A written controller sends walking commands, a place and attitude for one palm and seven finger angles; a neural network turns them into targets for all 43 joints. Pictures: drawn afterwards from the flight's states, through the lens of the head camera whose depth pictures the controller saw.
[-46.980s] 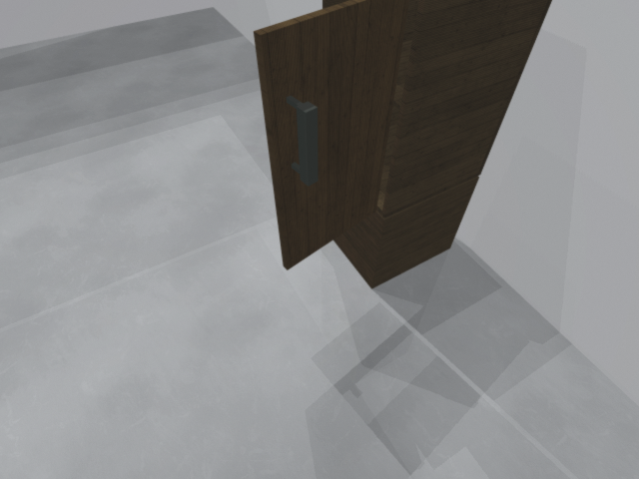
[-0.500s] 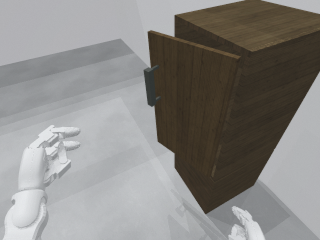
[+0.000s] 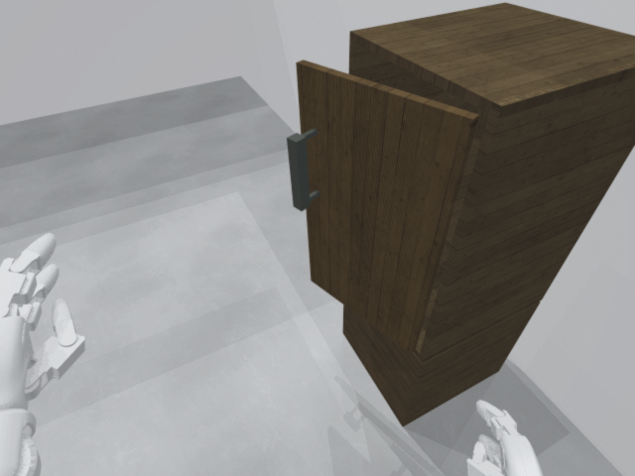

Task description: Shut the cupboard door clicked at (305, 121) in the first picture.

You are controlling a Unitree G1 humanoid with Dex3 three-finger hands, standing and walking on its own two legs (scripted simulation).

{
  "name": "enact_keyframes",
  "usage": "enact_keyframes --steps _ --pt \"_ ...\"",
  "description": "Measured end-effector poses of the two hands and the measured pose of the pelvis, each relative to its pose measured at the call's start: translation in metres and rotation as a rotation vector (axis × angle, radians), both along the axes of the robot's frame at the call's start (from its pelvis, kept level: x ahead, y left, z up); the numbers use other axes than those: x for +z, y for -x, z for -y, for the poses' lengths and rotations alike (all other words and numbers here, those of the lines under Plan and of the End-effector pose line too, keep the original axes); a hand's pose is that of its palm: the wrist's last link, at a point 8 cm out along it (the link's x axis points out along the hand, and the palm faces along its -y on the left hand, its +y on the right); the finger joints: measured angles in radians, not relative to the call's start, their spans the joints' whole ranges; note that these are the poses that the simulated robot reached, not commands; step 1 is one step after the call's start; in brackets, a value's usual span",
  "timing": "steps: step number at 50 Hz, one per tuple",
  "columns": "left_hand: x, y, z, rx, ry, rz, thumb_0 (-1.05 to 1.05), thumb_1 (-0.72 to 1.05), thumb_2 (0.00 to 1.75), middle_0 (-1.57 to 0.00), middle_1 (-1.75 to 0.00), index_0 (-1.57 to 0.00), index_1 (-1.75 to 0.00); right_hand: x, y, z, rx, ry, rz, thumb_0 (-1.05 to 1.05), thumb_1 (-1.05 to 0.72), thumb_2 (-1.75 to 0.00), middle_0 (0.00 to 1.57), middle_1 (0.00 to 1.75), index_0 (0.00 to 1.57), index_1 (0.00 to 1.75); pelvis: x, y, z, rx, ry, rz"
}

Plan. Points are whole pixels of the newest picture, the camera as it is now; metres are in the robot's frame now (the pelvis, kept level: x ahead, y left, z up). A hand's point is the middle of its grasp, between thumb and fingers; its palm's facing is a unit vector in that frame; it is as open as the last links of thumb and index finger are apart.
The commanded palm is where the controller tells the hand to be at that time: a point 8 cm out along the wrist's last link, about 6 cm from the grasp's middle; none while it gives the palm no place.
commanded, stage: draw the hand back to the body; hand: left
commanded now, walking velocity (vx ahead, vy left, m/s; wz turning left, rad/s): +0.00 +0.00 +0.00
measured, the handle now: (306, 169) +0.66 +0.10 +0.05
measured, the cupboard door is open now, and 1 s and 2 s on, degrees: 20 20 20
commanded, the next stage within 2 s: step back with the hand held close in 0.04 s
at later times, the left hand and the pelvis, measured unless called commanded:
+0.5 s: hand (61, 342) +0.19 +0.28 +0.15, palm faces +0.39 -0.78 -0.49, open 7.4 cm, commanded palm +0.13 +0.32 +0.17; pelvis -0.01 +0.02 -0.01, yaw +0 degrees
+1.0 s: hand (4, 410) +0.12 +0.28 +0.16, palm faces +0.49 -0.76 -0.43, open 7.4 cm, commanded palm +0.05 +0.32 +0.17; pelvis -0.08 +0.02 -0.03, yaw +1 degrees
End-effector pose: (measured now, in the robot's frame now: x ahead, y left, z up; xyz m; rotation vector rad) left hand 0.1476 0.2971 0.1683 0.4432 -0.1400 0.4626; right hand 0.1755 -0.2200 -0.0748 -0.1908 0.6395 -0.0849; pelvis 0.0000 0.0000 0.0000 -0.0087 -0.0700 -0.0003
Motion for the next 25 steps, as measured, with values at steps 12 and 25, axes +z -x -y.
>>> enact_keyframes --steps 12,25 --pt "0.009 -0.006 -0.004 -0.010 -0.056 0.002 0.01 0.89 0.90 -0.21 -0.30 -0.21 -0.31 -0.007 0.004 0.001 -0.010 -0.013 -0.040 0.01 -0.90 -0.90 0.20 0.30 0.20 0.30 -0.001 -0.004 0.000 0.004 0.010 -0.034" --pt "0.004 -0.003 -0.020 -0.077 -0.128 -0.027 0.01 0.89 0.90 -0.21 -0.30 -0.21 -0.31 -0.012 0.031 0.015 -0.120 0.068 -0.123 0.01 -0.90 -0.90 0.20 0.30 0.20 0.30 -0.010 0.012 -0.020 -0.006 0.002 -0.092"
